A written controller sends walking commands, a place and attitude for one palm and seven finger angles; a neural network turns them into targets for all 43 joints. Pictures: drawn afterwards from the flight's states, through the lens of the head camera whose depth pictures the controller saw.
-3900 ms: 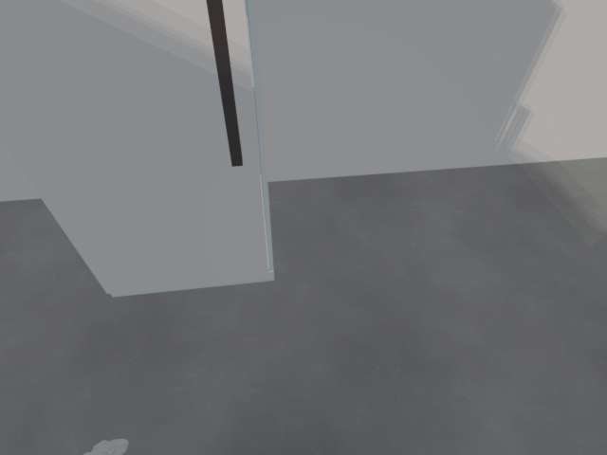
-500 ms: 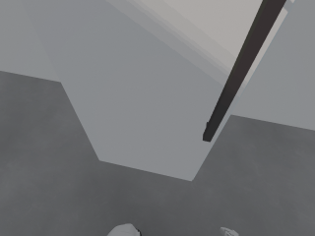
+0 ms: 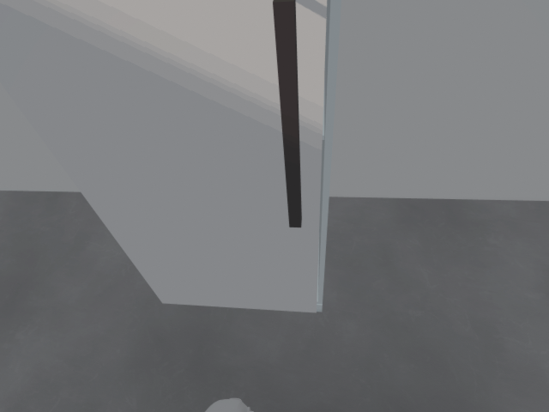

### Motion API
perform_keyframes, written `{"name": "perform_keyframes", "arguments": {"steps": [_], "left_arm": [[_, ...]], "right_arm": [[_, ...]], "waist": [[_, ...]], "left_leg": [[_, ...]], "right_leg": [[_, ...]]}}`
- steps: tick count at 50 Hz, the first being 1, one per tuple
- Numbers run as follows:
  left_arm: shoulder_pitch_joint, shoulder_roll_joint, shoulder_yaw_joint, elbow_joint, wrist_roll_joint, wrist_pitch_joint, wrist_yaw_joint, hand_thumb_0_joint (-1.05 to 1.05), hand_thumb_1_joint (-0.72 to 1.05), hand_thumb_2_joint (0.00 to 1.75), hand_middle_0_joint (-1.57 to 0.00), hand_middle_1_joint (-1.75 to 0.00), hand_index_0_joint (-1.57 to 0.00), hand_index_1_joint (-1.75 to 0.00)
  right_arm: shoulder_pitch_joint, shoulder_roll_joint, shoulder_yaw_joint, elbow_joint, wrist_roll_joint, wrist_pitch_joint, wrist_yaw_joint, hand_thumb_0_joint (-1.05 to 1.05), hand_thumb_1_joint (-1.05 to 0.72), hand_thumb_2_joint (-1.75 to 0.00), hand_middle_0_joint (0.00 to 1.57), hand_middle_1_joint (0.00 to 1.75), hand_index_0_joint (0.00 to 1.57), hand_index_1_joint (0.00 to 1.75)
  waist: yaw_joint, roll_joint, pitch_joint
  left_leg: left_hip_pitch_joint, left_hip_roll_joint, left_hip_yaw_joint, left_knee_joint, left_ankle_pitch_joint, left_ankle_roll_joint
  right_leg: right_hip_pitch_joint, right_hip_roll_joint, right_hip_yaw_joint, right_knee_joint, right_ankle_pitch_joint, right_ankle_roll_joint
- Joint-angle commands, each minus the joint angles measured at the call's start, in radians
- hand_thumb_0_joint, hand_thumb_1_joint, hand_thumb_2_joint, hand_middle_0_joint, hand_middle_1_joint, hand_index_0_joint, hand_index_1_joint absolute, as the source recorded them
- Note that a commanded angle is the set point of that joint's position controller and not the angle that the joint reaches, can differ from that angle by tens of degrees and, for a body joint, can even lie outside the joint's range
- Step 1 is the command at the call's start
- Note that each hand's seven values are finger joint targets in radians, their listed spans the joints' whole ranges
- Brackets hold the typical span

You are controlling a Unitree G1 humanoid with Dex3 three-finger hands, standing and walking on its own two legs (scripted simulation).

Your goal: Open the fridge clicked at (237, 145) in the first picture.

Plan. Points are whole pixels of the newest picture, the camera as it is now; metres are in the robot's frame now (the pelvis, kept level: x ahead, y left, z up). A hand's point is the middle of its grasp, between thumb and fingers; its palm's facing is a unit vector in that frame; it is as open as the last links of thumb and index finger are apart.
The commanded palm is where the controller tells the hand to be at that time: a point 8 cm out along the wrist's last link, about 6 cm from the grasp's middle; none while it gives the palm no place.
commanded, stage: come to a stop and stand still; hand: right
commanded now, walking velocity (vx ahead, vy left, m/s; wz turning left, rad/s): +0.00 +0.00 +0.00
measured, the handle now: (292, 134) +0.54 -0.02 +0.13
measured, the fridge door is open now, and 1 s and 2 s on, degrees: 0 0 0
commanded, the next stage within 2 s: look again from close up in 0.90 s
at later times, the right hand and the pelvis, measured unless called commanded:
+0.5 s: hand out of the picture -0.05 -0.17 -0.17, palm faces -0.02 +0.98 -0.18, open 7.4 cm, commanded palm none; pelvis -0.05 -0.02 +0.00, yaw +2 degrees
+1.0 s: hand out of the picture -0.15 -0.14 -0.17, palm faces +0.04 +0.99 -0.14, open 7.4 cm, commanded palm none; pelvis -0.07 +0.00 +0.00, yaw +1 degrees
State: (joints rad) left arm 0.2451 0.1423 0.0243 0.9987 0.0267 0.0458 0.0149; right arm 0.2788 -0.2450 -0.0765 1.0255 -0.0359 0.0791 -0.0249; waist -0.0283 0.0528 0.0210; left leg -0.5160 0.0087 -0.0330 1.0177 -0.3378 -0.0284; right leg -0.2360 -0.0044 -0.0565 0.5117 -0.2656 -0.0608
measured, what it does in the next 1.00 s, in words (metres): steps on the spot: left foot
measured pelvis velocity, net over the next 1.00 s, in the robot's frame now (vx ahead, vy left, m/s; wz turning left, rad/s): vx -0.07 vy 0.00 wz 0.02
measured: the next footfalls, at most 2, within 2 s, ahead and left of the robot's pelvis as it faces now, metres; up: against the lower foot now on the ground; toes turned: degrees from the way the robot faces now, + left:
left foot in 0.30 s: -0.05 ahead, +0.11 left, +0.00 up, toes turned +3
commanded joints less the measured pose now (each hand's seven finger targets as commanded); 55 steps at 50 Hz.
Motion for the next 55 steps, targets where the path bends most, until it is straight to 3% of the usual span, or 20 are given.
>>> {"name": "perform_keyframes", "arguments": {"steps": [1,5,8,11,13,14,16,17,18,20,24,29,35,44,49,50,51,52,54,55], "left_arm": [[-0.005,0.149,0.030,-0.039,-0.014,-0.055,0.033,0.00,0.90,0.90,-0.20,-0.30,-0.20,-0.30],[0.092,0.124,0.027,0.029,-0.017,-0.062,0.044,0.00,0.90,0.90,-0.20,-0.30,-0.20,-0.30],[0.116,0.133,0.030,0.064,-0.015,-0.059,0.042,0.00,0.90,0.90,-0.20,-0.30,-0.20,-0.30],[0.122,0.124,0.026,0.097,-0.017,-0.059,0.036,0.00,0.90,0.90,-0.20,-0.30,-0.20,-0.30],[0.112,0.102,0.021,0.109,-0.023,-0.059,0.032,0.00,0.90,0.90,-0.20,-0.30,-0.20,-0.30],[0.107,0.090,0.017,0.113,-0.024,-0.058,0.029,0.00,0.90,0.90,-0.20,-0.30,-0.20,-0.30],[0.122,0.066,0.011,0.130,-0.022,-0.060,0.023,0.00,0.90,0.90,-0.20,-0.30,-0.20,-0.30],[0.117,0.068,0.010,0.134,-0.019,-0.058,0.021,0.00,0.90,0.90,-0.20,-0.30,-0.20,-0.30],[0.118,0.071,0.010,0.140,-0.018,-0.057,0.021,0.00,0.90,0.90,-0.20,-0.30,-0.20,-0.30],[0.139,0.063,0.009,0.152,-0.020,-0.056,0.019,0.00,0.90,0.90,-0.20,-0.30,-0.20,-0.30],[0.149,0.070,0.009,0.163,-0.016,-0.044,0.017,0.00,0.90,0.90,-0.20,-0.30,-0.20,-0.30],[0.145,0.058,0.011,0.157,-0.012,-0.037,0.017,0.00,0.90,0.90,-0.20,-0.30,-0.20,-0.30],[0.161,0.043,0.010,0.152,-0.011,-0.035,0.017,0.00,0.90,0.90,-0.20,-0.30,-0.20,-0.30],[0.159,0.041,0.006,0.146,-0.011,-0.034,0.021,0.00,0.90,0.90,-0.20,-0.30,-0.20,-0.30],[0.152,0.045,0.003,0.142,-0.013,-0.040,0.023,0.00,0.90,0.90,-0.20,-0.30,-0.20,-0.30],[0.075,0.186,0.007,-0.009,-0.002,-0.044,0.000,0.00,0.90,0.90,-0.20,-0.30,-0.20,-0.30],[0.059,0.157,0.024,-0.026,0.002,-0.066,0.008,0.00,0.90,0.90,-0.20,-0.30,-0.20,-0.30],[0.081,0.127,0.029,-0.002,0.002,-0.074,0.011,0.00,0.90,0.90,-0.20,-0.30,-0.20,-0.30],[0.119,0.104,0.020,-0.008,-0.004,-0.072,0.009,0.00,0.90,0.90,-0.20,-0.30,-0.20,-0.30],[0.130,0.105,0.015,-0.018,-0.003,-0.071,0.007,0.00,0.90,0.90,-0.20,-0.30,-0.20,-0.30]], "right_arm": [[0.048,-0.034,0.002,-0.011,0.010,-0.035,0.000,0.00,-0.90,-0.90,0.20,0.30,0.20,0.30],[0.033,-0.013,0.023,0.008,0.016,-0.041,-0.005,0.00,-0.90,-0.90,0.20,0.30,0.20,0.30],[0.045,0.020,0.040,0.044,0.019,-0.040,-0.010,0.00,-0.90,-0.90,0.20,0.30,0.20,0.30],[0.106,0.037,0.047,0.093,0.023,-0.047,-0.016,0.00,-0.90,-0.90,0.20,0.30,0.20,0.30],[0.153,0.035,0.049,0.124,0.023,-0.056,-0.023,0.00,-0.90,-0.90,0.20,0.30,0.20,0.30],[0.163,0.029,0.050,0.133,0.024,-0.059,-0.025,0.00,-0.90,-0.90,0.20,0.30,0.20,0.30],[0.160,0.022,0.054,0.135,0.025,-0.066,-0.030,0.00,-0.90,-0.90,0.20,0.30,0.20,0.30],[0.164,0.031,0.055,0.139,0.023,-0.070,-0.029,0.00,-0.90,-0.90,0.20,0.30,0.20,0.30],[0.149,0.043,0.059,0.139,0.024,-0.078,-0.028,0.00,-0.90,-0.90,0.20,0.30,0.20,0.30],[0.117,0.055,0.065,0.128,0.025,-0.082,-0.030,0.00,-0.90,-0.90,0.20,0.30,0.20,0.30],[0.125,0.062,0.061,0.112,0.021,-0.073,-0.030,0.00,-0.90,-0.90,0.20,0.30,0.20,0.30],[0.181,0.064,0.058,0.115,0.019,-0.070,-0.027,0.00,-0.90,-0.90,0.20,0.30,0.20,0.30],[0.197,0.071,0.058,0.113,0.020,-0.079,-0.025,0.00,-0.90,-0.90,0.20,0.30,0.20,0.30],[0.217,0.088,0.062,0.128,0.020,-0.082,-0.022,0.00,-0.90,-0.90,0.20,0.30,0.20,0.30],[0.234,0.094,0.065,0.135,0.021,-0.086,-0.022,0.00,-0.90,-0.90,0.20,0.30,0.20,0.30],[0.170,-0.098,0.082,0.019,-0.008,-0.108,-0.021,0.00,-0.90,-0.90,0.20,0.30,0.20,0.30],[0.161,-0.033,0.052,0.023,0.004,-0.120,-0.027,0.00,-0.90,-0.90,0.20,0.30,0.20,0.30],[0.138,-0.026,0.046,0.027,0.002,-0.131,-0.032,0.00,-0.90,-0.90,0.20,0.30,0.20,0.30],[0.119,-0.022,0.053,-0.003,0.015,-0.133,-0.032,0.00,-0.90,-0.90,0.20,0.30,0.20,0.30],[0.118,-0.020,0.056,-0.019,0.015,-0.128,-0.035,0.00,-0.90,-0.90,0.20,0.30,0.20,0.30]], "waist": [[0.012,-0.148,-0.007],[0.049,-0.176,-0.043],[0.057,-0.161,-0.044],[0.034,-0.123,-0.046],[0.022,-0.087,-0.016],[0.022,-0.081,0.006],[0.028,-0.076,0.027],[0.028,-0.042,0.024],[0.035,0.039,0.036],[0.046,0.073,0.068],[0.044,-0.008,0.143],[0.031,-0.067,0.146],[0.041,-0.026,0.100],[0.045,-0.061,0.132],[0.042,-0.067,0.103],[0.063,0.012,0.245],[0.045,-0.005,0.040],[0.071,-0.007,-0.026],[0.075,-0.010,-0.063],[0.075,0.025,-0.050]], "left_leg": [[-0.016,0.010,-0.022,0.026,0.027,-0.021],[0.047,0.037,0.000,-0.220,-0.068,-0.021],[0.165,0.036,0.018,-0.386,-0.122,-0.008],[0.289,0.031,0.030,-0.577,-0.015,0.012],[0.402,0.054,0.022,-0.694,0.121,0.035],[0.410,0.079,-0.003,-0.694,0.130,0.052],[0.384,0.111,-0.016,-0.696,0.109,0.074],[0.348,0.105,-0.018,-0.692,0.110,0.073],[0.310,0.102,-0.026,-0.706,0.112,0.067],[0.265,0.106,-0.029,-0.720,0.084,0.057],[0.208,0.079,-0.019,-0.701,-0.042,0.053],[0.221,0.067,-0.013,-0.699,-0.088,0.061],[0.175,0.084,-0.054,-0.741,-0.140,0.074],[0.121,0.076,-0.065,-0.740,-0.177,0.075],[0.157,0.072,-0.054,-0.723,-0.111,0.071],[0.148,0.064,-0.009,-0.729,-0.055,0.073],[0.142,0.137,-0.100,-0.715,-0.139,0.100],[0.175,0.161,-0.114,-0.720,-0.044,0.117],[0.188,0.160,-0.112,-0.710,-0.001,0.126],[0.213,0.150,-0.093,-0.699,0.047,0.120]], "right_leg": [[0.067,-0.182,0.187,-0.293,0.046,-0.024],[0.239,-0.233,0.263,-0.291,0.219,-0.066],[0.220,-0.249,0.280,-0.303,0.218,-0.078],[0.169,-0.217,0.268,-0.301,0.207,-0.045],[0.063,-0.165,0.213,-0.313,0.092,0.030],[0.032,-0.134,0.186,-0.319,0.057,0.066],[0.032,-0.104,0.169,-0.320,0.043,0.092],[0.071,-0.093,0.145,-0.308,0.070,0.089],[0.101,-0.093,0.132,-0.273,0.091,0.057],[0.109,-0.098,0.119,-0.251,0.085,0.032],[0.033,-0.107,0.165,-0.317,-0.113,0.033],[-0.028,-0.097,0.166,-0.332,-0.184,0.034],[0.020,-0.077,0.136,-0.256,-0.102,0.036],[0.010,-0.084,0.152,-0.244,-0.119,0.033],[0.015,-0.095,0.158,-0.250,-0.096,0.029],[-0.090,-0.044,0.119,-0.132,-0.052,0.052],[-0.014,-0.051,0.119,-0.037,-0.036,0.046],[0.018,-0.046,0.112,0.000,0.055,0.042],[0.045,-0.042,0.109,0.024,0.083,0.034],[0.009,-0.043,0.103,0.023,0.088,0.026]]}}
